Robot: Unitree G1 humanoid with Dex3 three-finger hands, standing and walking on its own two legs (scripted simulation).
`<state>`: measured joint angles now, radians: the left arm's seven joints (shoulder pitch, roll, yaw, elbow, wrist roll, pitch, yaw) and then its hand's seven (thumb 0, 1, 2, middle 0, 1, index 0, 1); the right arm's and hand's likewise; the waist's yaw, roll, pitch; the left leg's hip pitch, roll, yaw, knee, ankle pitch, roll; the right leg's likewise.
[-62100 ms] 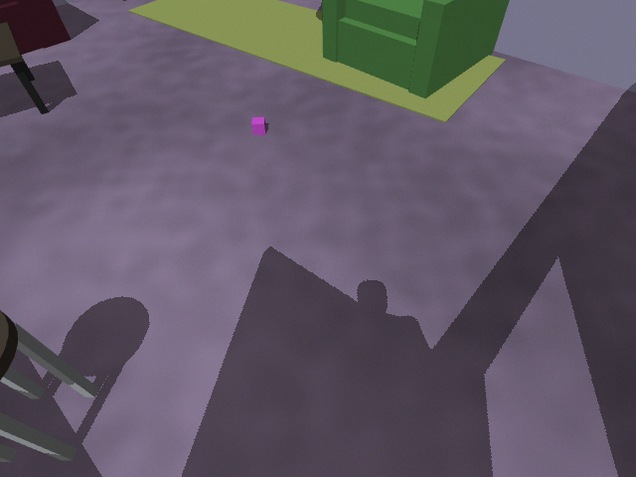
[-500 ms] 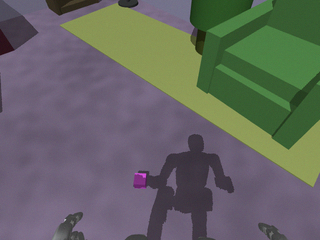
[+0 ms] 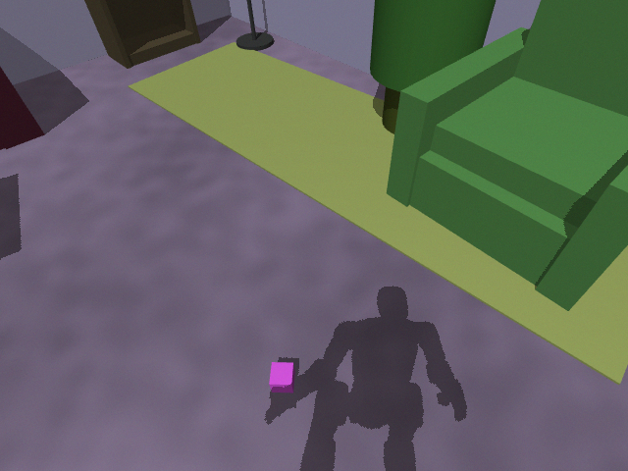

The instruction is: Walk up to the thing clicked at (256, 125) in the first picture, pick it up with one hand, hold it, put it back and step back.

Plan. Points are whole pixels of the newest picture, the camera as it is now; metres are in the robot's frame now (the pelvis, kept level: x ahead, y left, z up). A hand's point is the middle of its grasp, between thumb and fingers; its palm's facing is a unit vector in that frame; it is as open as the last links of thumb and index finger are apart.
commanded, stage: stand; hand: left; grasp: from above
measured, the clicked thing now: (282, 377) +0.51 +0.17 -0.74
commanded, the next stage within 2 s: step back in 1.76 s
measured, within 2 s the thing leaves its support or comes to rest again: neither
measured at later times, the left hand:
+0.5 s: hand out of the picture +0.05 +0.23 -0.16, palm faces +0.00 -0.94 -0.33, open 7.4 cm
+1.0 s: hand out of the picture +0.08 +0.23 -0.15, palm faces -0.01 -0.95 -0.33, open 7.4 cm
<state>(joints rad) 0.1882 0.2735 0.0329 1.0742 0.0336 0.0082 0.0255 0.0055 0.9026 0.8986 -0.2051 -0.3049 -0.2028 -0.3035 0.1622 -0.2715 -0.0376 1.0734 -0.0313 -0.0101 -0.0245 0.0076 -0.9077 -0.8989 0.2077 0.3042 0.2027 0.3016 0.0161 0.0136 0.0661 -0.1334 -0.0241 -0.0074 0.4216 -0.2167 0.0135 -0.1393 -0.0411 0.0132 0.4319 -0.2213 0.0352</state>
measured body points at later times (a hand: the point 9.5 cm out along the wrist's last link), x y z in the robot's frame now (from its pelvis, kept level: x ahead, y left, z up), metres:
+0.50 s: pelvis -0.01 -0.01 +0.00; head -0.01 -0.02 +0.45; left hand +0.05 +0.28 -0.13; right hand +0.04 -0.30 -0.14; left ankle +0.01 +0.11 -0.74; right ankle +0.01 -0.14 -0.74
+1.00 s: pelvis +0.01 -0.01 +0.01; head +0.01 -0.01 +0.46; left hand +0.08 +0.28 -0.13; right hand +0.07 -0.30 -0.14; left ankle +0.01 +0.11 -0.74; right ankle +0.01 -0.14 -0.74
